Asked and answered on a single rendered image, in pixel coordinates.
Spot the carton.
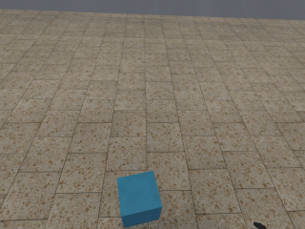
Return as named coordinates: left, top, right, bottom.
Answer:
left=117, top=171, right=163, bottom=228

